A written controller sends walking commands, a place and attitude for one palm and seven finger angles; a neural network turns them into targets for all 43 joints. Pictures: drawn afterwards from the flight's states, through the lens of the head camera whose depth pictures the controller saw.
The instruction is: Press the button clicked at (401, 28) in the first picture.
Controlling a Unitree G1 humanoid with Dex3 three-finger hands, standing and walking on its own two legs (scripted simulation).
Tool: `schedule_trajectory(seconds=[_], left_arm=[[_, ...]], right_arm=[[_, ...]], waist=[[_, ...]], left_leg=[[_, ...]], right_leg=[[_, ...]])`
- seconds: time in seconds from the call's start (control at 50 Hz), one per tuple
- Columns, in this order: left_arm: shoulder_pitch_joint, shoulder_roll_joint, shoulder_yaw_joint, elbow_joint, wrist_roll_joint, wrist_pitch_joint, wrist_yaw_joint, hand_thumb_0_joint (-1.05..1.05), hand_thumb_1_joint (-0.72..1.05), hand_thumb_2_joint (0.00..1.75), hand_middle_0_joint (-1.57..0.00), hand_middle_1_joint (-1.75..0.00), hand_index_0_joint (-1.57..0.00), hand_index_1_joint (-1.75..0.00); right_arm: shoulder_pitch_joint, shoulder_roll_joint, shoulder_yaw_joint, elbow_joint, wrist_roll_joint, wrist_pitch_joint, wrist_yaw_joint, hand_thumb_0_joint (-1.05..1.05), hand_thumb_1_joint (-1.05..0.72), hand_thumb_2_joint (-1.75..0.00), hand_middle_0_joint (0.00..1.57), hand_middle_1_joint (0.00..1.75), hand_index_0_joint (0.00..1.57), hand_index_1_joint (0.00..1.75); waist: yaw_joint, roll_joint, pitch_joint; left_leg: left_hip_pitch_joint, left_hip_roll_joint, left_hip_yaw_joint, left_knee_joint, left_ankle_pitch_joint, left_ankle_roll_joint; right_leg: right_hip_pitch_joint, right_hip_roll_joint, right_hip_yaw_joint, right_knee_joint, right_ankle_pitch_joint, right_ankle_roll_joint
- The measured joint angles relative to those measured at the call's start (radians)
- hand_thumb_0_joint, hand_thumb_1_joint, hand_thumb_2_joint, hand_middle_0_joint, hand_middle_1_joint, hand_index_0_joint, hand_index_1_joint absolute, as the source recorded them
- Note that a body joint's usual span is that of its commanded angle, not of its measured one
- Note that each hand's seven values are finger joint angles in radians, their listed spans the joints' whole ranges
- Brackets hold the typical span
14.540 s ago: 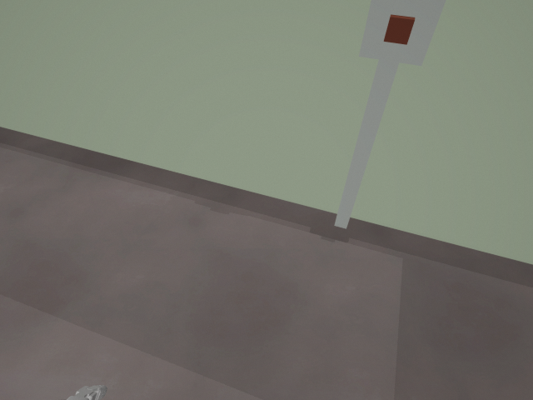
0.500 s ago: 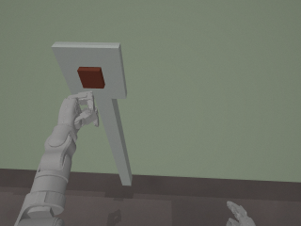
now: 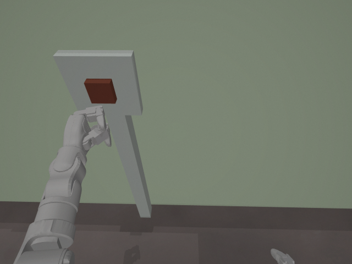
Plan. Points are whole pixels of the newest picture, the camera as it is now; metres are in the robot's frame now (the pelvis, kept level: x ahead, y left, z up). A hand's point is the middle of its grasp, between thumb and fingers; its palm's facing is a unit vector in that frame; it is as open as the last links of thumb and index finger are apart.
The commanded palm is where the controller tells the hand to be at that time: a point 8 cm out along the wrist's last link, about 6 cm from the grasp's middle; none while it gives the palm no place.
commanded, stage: aim a knuckle at the button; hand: left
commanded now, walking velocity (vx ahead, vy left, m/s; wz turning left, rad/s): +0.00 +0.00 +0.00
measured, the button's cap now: (101, 90) +0.49 +0.21 +0.16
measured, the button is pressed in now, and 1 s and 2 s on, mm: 0 0 12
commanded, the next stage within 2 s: press the button with the knuckle in 0.30 s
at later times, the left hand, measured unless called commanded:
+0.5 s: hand (105, 128) +0.39 +0.18 +0.12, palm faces +0.03 -1.00 -0.02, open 3.1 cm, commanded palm +0.37 +0.23 +0.13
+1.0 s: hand (105, 115) +0.43 +0.19 +0.13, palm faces +0.03 -1.00 +0.00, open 3.1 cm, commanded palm +0.41 +0.23 +0.13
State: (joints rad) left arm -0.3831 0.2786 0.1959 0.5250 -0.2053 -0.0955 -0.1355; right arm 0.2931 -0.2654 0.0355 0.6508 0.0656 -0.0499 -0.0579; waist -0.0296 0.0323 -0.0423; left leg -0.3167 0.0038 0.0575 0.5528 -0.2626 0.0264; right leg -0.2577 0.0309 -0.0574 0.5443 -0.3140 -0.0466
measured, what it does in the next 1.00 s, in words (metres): stands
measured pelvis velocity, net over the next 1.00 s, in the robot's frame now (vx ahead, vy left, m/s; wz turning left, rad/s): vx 0.00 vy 0.01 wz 0.00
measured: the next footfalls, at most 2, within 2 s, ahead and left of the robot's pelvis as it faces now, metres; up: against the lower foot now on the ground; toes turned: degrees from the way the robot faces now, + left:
none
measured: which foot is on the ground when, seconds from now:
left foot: down 0.00-1.00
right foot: down 0.00-1.00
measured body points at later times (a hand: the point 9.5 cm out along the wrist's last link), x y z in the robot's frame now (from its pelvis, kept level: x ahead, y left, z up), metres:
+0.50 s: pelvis +0.00 +0.00 +0.00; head +0.01 -0.01 +0.45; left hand +0.38 +0.23 +0.13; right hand +0.12 -0.25 -0.11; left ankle +0.02 +0.10 -0.73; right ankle -0.02 -0.09 -0.73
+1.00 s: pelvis +0.00 +0.01 +0.00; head +0.03 +0.01 +0.44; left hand +0.42 +0.24 +0.13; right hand +0.09 -0.25 -0.12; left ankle +0.02 +0.10 -0.73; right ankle -0.02 -0.09 -0.73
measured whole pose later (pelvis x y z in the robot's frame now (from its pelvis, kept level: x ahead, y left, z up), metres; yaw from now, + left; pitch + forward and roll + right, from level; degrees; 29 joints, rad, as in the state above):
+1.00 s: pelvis +0.00 +0.01 +0.00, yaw +0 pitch +5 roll -1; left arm -0.63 0.34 0.25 0.80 -0.19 -0.15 -0.17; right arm 0.34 -0.27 0.03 0.66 0.06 -0.03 -0.05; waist -0.06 0.02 -0.05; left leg -0.41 0.00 0.06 0.61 -0.29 0.04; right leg -0.34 0.03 -0.05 0.58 -0.33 -0.03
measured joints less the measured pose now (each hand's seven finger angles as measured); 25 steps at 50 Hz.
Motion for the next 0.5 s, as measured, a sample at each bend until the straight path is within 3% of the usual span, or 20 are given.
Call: schedule_trajectory(seconds=[0.22,0.5], left_arm=[[-0.090,-0.007,-0.012,0.089,0.004,-0.019,0.001,0.01,0.90,0.90,-1.30,-1.50,-1.30,-1.50],[-0.063,0.008,-0.002,0.062,-0.001,-0.018,-0.012,0.01,0.90,0.90,-1.30,-1.50,-1.30,-1.50]], right_arm=[[-0.037,0.003,0.011,-0.005,-0.002,-0.009,-0.001,0.01,-0.90,-0.90,0.20,0.30,0.21,0.30],[-0.003,-0.003,0.004,-0.010,0.001,-0.001,-0.002,0.01,-0.90,-0.90,0.20,0.30,0.21,0.30]], waist=[[0.001,-0.004,0.001],[0.002,-0.003,0.005]], left_leg=[[-0.024,-0.003,-0.006,0.011,0.006,0.000],[-0.026,-0.004,-0.005,0.020,-0.005,0.004]], right_leg=[[-0.024,-0.003,-0.006,0.015,0.001,-0.001],[-0.023,-0.004,-0.004,0.016,-0.005,0.003]])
